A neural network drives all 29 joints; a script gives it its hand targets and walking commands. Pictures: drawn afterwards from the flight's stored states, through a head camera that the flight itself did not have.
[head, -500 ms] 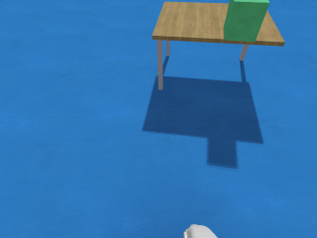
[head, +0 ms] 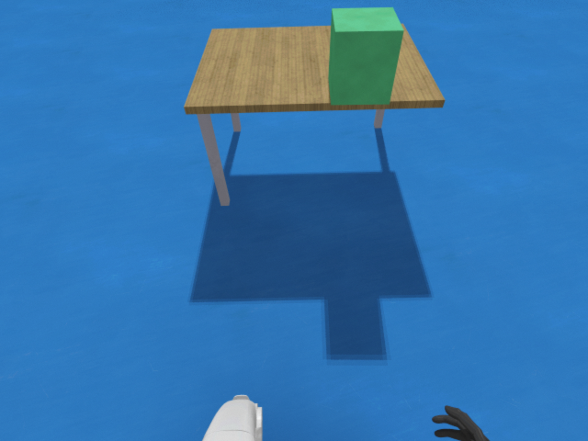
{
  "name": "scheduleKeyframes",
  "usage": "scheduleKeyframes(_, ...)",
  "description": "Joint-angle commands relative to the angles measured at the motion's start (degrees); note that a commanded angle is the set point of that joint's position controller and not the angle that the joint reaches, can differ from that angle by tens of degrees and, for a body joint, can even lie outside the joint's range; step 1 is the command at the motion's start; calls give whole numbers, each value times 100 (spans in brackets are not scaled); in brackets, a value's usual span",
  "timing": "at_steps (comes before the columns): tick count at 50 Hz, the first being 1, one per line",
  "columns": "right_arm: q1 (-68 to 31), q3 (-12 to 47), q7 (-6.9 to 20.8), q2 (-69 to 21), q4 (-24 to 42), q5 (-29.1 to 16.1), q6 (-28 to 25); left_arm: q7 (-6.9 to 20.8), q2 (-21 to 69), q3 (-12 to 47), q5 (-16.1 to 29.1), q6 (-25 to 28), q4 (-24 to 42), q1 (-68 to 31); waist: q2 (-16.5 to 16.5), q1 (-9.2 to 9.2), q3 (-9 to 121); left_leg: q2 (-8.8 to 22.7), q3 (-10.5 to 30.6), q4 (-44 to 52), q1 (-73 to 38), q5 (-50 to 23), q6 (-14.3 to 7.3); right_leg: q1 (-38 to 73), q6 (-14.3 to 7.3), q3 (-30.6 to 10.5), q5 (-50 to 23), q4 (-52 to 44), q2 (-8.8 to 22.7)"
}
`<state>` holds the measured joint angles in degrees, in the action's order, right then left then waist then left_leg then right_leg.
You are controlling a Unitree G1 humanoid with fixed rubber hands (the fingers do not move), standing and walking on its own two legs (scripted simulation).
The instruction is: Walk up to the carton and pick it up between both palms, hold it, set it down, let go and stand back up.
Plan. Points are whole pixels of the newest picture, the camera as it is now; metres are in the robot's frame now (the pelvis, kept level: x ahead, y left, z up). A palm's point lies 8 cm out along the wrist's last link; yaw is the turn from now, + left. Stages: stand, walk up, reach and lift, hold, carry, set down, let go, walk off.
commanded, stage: walk up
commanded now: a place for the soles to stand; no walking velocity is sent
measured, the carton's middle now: (361, 57) +1.31 -0.16 -0.09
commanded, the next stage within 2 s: none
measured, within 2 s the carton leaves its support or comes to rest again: neither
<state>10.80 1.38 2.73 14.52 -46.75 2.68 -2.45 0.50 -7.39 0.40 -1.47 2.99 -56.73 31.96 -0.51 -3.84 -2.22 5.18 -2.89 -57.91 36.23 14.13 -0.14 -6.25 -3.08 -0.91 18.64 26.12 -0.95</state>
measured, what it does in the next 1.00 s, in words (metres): walks ahead: left foot, then right foot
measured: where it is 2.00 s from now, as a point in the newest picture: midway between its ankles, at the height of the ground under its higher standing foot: (334, 270)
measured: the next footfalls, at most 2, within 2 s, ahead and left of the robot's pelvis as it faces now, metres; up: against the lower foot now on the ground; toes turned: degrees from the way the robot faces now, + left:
left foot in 0.18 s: +0.31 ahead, +0.14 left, +0.00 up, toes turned +4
right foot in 0.66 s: +0.55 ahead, -0.16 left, +0.00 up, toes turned -12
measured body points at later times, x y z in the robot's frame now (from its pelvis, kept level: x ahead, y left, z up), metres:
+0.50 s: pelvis +0.30 +0.01 +0.00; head +0.31 +0.02 +0.45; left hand +0.41 +0.27 -0.13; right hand +0.23 -0.23 -0.14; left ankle +0.27 +0.13 -0.74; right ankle +0.38 -0.15 -0.67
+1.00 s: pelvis +0.54 -0.08 +0.00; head +0.54 -0.11 +0.45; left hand +0.53 +0.16 -0.13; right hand +0.58 -0.34 -0.14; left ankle +0.64 +0.08 -0.66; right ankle +0.51 -0.16 -0.74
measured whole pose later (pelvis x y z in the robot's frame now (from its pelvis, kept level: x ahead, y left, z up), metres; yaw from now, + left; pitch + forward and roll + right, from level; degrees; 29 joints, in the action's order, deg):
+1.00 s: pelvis +0.54 -0.08 +0.00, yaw -10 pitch -2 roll +2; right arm 17.8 -0.9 2.3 15.1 -46.9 2.9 -1.4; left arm -0.1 -10.3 -1.0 -1.3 3.9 -52.4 29.4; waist 1.3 -2.0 -2.0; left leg 4.4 -0.3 -58.1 33.3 11.2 1.2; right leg -7.3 -3.5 2.7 14.5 23.4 -0.4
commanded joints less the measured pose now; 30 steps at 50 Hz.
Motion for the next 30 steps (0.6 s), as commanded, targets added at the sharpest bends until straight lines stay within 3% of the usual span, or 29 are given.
scheduleKeyframes(1, -222, -77, 15, 196, 433, -2, -28, -38, -1207, -337, 23, 293, 330, 42, -202, 214, -665, -79, -208, 1224, -33, -1296, 95, -635, -683, -877, -258, -1410, 954)
scheduleKeyframes(2, -437, -42, 8, 168, 500, -13, -58, -14, -1161, -334, 19, 302, 301, 267, -409, 96, -777, -60, -220, 1476, -152, -1499, 111, -693, -599, -907, -499, -1363, 945)
scheduleKeyframes(4, -571, -82, -15, 76, 570, -42, -139, 2, -1123, -309, -54, 332, 297, 258, -667, 84, -870, -98, -198, 2198, -388, -1664, 10, -452, -577, -873, -1193, -1125, 977)
scheduleKeyframes(7, -278, -161, -117, 159, 553, 96, -210, -43, -1161, -317, -169, 281, 352, 261, -415, 152, -408, -353, -325, 2767, -1070, -1174, -187, 366, -507, -820, -2250, -416, 999)
scheduleKeyframes(8, 217, -208, -167, 225, 417, 106, -236, -56, -1246, -336, -146, 250, 432, 160, -502, 343, -158, -332, -385, 3036, -1709, -1246, -262, 267, -446, -677, -2451, 200, 938)
scheduleKeyframes(9, 1020, -313, -243, 325, 155, 157, -260, -60, -1226, -318, -138, 226, 426, 52, -266, 658, 209, -432, -392, 3124, -2689, -1200, -277, 17, -411, -522, -2505, 1093, 754)
scheduleKeyframes(10, 2009, -434, -326, 594, -79, 206, -265, -42, -1113, -293, -125, 199, 418, 384, 251, 893, 1040, -214, -11, 2695, -4162, -879, -292, -618, -269, -465, -1661, 2376, 409)
scheduleKeyframes(11, 2561, -601, -348, 1080, -88, 205, -240, -38, -805, -203, -58, 121, 453, 865, 1260, 913, 1569, 1142, 1958, 2863, -5170, 300, -412, -1695, -61, -378, 611, 3884, -89)
scheduleKeyframes(12, 2238, -701, -367, 1391, 122, 83, -152, -82, -793, -153, 118, 35, 620, 1194, 1735, 792, 1550, 2146, 4281, 3758, -5776, 1266, -1300, -3147, 194, -194, 1504, 5119, -312)
scheduleKeyframes(13, 2043, -679, -434, 1292, 106, -99, -105, -103, -1196, -261, 41, -1, 703, 496, 989, 896, 1163, 2398, 4777, 4427, -5073, 2397, -1481, -3398, 203, -445, 1234, 5331, 119)
scheduleKeyframes(14, 1792, -541, -440, 1007, 189, -179, -110, -85, -1358, -285, 52, 13, 876, -231, 442, 880, 337, 2162, 4192, 4746, -4339, 2280, -1252, -3444, 210, -590, 919, 5344, 147)
scheduleKeyframes(15, 1551, -491, -463, 819, 187, -174, -162, -61, -1288, -256, 63, 51, 954, -668, 81, 828, -106, 1935, 3079, 4564, -3781, 904, -1120, -3271, 228, -611, 555, 5245, 287)
scheduleKeyframes(16, 1661, -409, -451, 686, 106, -68, -254, -15, -1075, -239, -11, 76, 966, -698, -115, 673, -224, 1790, 2252, 4268, -3531, -754, -938, -3077, 210, -656, 414, 4804, 360)
scheduleKeyframes(17, 1511, -322, -404, 504, -19, -106, -319, 19, -887, -197, -73, 68, 1036, -762, -121, 531, -468, 1474, 1457, 4246, -2934, -1567, -734, -2766, 233, -661, 196, 4429, 436)
scheduleKeyframes(18, 1430, -281, -351, 348, -73, -113, -354, 53, -772, -201, -97, 64, 1062, -690, -68, 385, -370, 1157, 970, 4170, -2699, -1744, -702, -2455, 284, -553, 158, 4289, 430)
scheduleKeyframes(19, 1427, -265, -304, 322, -186, -107, -386, 93, -632, -179, -127, 54, 1022, -583, 361, 299, -350, 945, 544, 4223, -2547, -1735, -698, -2360, 317, -363, 94, 4080, 356)
scheduleKeyframes(20, 1357, -269, -293, 325, -237, -128, -394, 148, -649, -197, -134, 20, 946, -560, 580, 229, -256, 812, 230, 4309, -2324, -1556, -769, -2281, 345, -119, -190, 3992, 301)
scheduleKeyframes(21, 1355, -263, -288, 374, -226, -74, -400, 186, -572, -169, -97, -22, 1052, -667, 666, 220, -402, 864, 195, 4384, -2388, -1408, -911, -2508, 363, 36, -457, 3781, 342)
scheduleKeyframes(23, 1311, -259, -270, 327, -237, -99, -412, 208, -558, -134, -136, -50, 1152, -923, 813, 162, -660, 687, -135, 4515, -2084, -1027, -926, -2565, 403, 156, -1108, 3120, 451)
scheduleKeyframes(24, 1406, -233, -258, 335, -228, -80, -409, 229, -568, -111, -136, -42, 1231, -1111, 821, 239, -624, 605, -303, 4512, -1929, -869, -943, -2444, 479, 343, -1317, 2726, 475)
scheduleKeyframes(26, 1605, -243, -239, 488, -275, -38, -414, 244, -695, -107, -147, -38, 1383, -1665, 723, 430, -756, 776, -149, 4519, -2011, -267, -996, -2257, 433, 464, -1615, 1768, 621)
scheduleKeyframes(28, 1696, -318, -234, 715, -303, 31, -394, 226, -839, -166, -164, 11, 1413, -1786, 886, 420, -830, 1020, -157, 4308, -2309, -581, -966, -2048, 362, 292, -1868, 1225, 767)
scheduleKeyframes(30, 1863, -344, -264, 875, -372, 75, -304, 203, -926, -196, -229, 32, 1299, -1643, 636, 425, -632, 1133, -189, 3987, -2616, -734, -922, -1618, 245, 499, -1506, 901, 558)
